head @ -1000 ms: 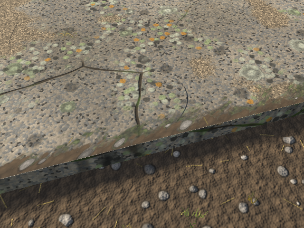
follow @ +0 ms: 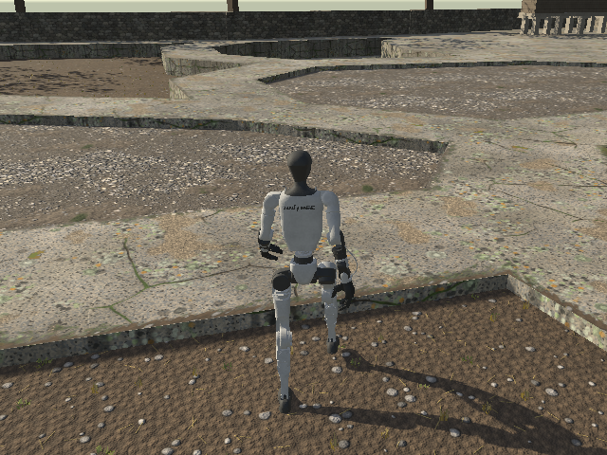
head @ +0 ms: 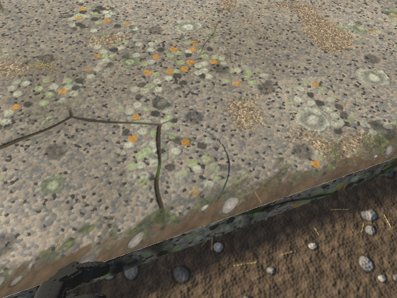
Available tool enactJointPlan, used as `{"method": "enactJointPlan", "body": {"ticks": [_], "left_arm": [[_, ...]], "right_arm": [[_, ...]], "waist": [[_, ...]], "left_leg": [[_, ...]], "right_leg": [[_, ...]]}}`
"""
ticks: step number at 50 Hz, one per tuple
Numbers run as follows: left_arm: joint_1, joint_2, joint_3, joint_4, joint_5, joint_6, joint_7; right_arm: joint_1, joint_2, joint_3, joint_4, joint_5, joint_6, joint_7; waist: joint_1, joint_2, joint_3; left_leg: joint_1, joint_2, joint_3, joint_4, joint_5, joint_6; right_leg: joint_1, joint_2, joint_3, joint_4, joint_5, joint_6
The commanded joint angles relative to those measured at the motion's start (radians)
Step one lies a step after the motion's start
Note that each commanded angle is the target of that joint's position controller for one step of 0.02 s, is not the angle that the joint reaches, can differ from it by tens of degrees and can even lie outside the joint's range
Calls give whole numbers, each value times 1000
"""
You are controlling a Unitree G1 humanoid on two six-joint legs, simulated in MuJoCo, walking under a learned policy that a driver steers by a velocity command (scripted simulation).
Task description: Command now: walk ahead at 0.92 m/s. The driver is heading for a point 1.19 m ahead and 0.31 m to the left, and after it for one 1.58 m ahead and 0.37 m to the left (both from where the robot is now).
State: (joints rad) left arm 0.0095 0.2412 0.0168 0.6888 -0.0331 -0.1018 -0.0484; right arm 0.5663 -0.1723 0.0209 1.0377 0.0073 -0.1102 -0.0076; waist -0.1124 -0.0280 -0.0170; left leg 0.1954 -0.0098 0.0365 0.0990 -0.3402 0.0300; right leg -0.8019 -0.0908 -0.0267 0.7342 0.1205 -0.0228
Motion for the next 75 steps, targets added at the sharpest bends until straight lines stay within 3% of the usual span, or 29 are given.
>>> {"method": "enactJointPlan", "body": {"ticks": [1,6,7,8,9,10,12,16,27,30,31,33,34,35,36,39,42,47,53,54,55,56,57,59,67,71,73,74,75], "left_arm": [[-218,30,3,-128,-9,-29,-28],[146,178,70,-75,-21,-4,1],[408,221,87,6,-18,14,18],[494,307,107,45,17,4,14],[535,207,87,83,19,3,18],[459,163,72,97,29,-2,21],[299,115,54,96,49,-21,10],[191,62,40,126,30,-37,5],[692,25,-8,350,92,35,70],[411,74,-41,265,60,35,120],[478,110,-36,240,37,-19,125],[396,394,33,203,49,-18,93],[330,393,50,143,34,-4,83],[410,138,-1,71,82,-44,46],[371,185,2,32,78,-97,3],[47,23,-15,-101,30,-88,16],[182,-82,-64,-161,48,-28,-4],[0,-6,-56,-240,77,-50,44],[258,224,87,-184,-52,-25,83],[487,219,85,-118,-23,-19,76],[533,252,66,-67,39,-18,55],[548,242,76,-38,67,-29,34],[458,109,68,-54,43,-20,38],[413,103,56,-15,38,-24,21],[374,162,67,21,-10,-12,56],[479,136,61,51,-16,7,55],[434,130,57,28,2,10,47],[449,40,31,-8,39,5,51],[571,-10,5,-46,-41,-10,57]], "right_arm": [[6,-187,-36,-50,9,-3,-15],[-31,-272,-66,-50,-46,42,-20],[-67,-259,-60,-85,-52,45,-25],[81,-42,-10,-119,-35,13,4],[-1,-138,-29,-106,13,-36,18],[-178,-212,-55,-177,63,-51,18],[-302,-165,-45,-222,40,-59,10],[-210,-92,-33,-208,35,22,6],[-740,40,40,-540,70,11,66],[-779,24,89,-698,44,1,130],[-695,4,63,-651,42,7,129],[-274,-229,-61,-566,32,25,79],[-65,-348,-114,-471,17,37,66],[-106,-472,-125,-411,3,53,37],[1,-377,-104,-422,-31,60,22],[-84,-128,-69,-295,-15,0,51],[-229,-26,-36,-276,5,13,47],[-222,-156,-71,-297,48,1,-9],[-233,-232,-114,-318,-18,39,-10],[-260,-149,-88,-353,-51,33,-3],[-110,63,-31,-365,-71,17,5],[65,15,-27,-369,65,8,20],[-131,-100,-39,-374,70,9,21],[-436,-122,-41,-473,0,-8,29],[-581,-99,-14,-554,-19,-40,41],[-567,-189,-74,-545,18,-34,13],[-321,-244,-116,-512,12,-38,-3],[-84,-323,-138,-479,8,-21,-15],[-75,-376,-144,-448,-10,-17,6]], "waist": [[33,98,211],[297,267,-95],[397,224,-244],[249,-180,-445],[302,-212,-493],[283,-198,-246],[180,57,-45],[46,-33,71],[221,34,224],[57,113,139],[66,40,-45],[-227,-229,-313],[-298,-186,-369],[-29,425,-409],[-71,398,-652],[44,-97,46],[249,-50,74],[183,-50,65],[302,250,-160],[354,184,-286],[215,-336,-306],[149,-589,-372],[214,-270,-182],[197,90,-5],[110,-13,83],[105,-36,52],[-44,-28,-112],[-99,135,-300],[-9,512,-404]], "left_leg": [[-155,226,-45,-98,400,125],[-39,275,-5,498,1418,87],[-331,250,-28,814,1174,74],[-806,28,-101,1251,236,26],[-882,-8,-236,1340,-97,77],[-976,40,-196,1381,-61,97],[-905,114,-165,1289,50,96],[-843,198,-177,1218,74,42],[-2158,110,-131,1978,-316,25],[-1171,131,180,1279,-13,44],[-572,-15,272,1330,215,65],[-163,-108,194,1193,18,131],[-15,-91,-59,833,82,198],[128,171,-723,585,293,352],[284,253,-1057,345,287,371],[-284,165,-933,265,-7,300],[-613,28,-508,261,50,274],[-972,-122,-213,124,187,197],[-324,-6,-311,649,822,88],[-468,18,-311,959,648,83],[-752,-99,-277,1367,-266,64],[-1032,-121,-290,1532,-225,55],[-1112,-27,-209,1548,-115,72],[-1030,17,-180,1432,-29,85],[-516,39,-99,634,287,-40],[-349,-9,-98,463,259,-45],[-21,73,-151,472,193,14],[258,292,-425,453,-18,73],[337,486,-999,209,-395,227]], "right_leg": [[74,45,-37,-164,36,-19],[595,172,-94,-162,-197,-126],[1012,46,59,-87,-281,-157],[1435,-231,647,-185,-808,-335],[1403,-238,900,-424,-1008,-299],[1231,-213,758,-479,-880,-242],[829,-148,511,-525,-543,-224],[521,-118,260,-631,-438,-209],[1372,-257,70,-309,234,-94],[563,-110,-230,-571,523,2],[352,-142,-179,-531,1212,-57],[487,-189,-112,-62,1925,-83],[513,-101,-69,339,1424,-35],[267,172,34,823,-371,28],[211,168,287,931,-448,-50],[-120,157,203,1161,-543,-70],[-118,81,152,1231,-535,-81],[563,86,-66,145,-59,64],[789,106,0,-222,-102,53],[1052,-11,129,-107,-240,-1],[1208,-114,416,-93,-151,-62],[1316,-304,1058,-438,-719,-280],[1182,-267,1006,-523,-882,-292],[847,-156,771,-526,-636,-251],[302,-2,394,-582,-346,-205],[432,-8,411,-437,-272,-143],[334,67,327,-24,-89,-68],[171,122,254,332,-444,-45],[-64,115,197,637,-619,-36]]}}
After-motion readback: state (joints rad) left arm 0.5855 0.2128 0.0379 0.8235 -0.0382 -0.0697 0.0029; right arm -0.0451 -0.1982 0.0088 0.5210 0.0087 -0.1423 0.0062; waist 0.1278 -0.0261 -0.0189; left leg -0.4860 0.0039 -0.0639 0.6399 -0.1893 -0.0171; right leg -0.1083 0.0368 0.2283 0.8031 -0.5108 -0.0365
